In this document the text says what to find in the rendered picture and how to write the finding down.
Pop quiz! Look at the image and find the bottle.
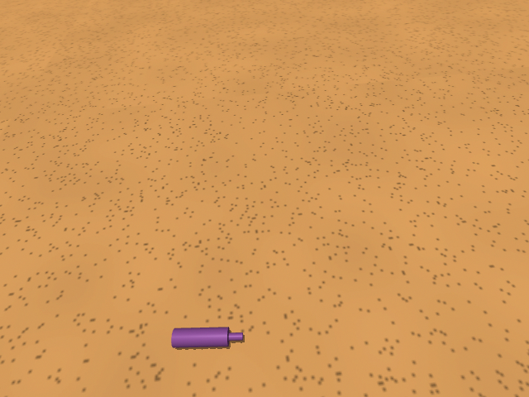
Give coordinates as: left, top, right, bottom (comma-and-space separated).
171, 327, 243, 348

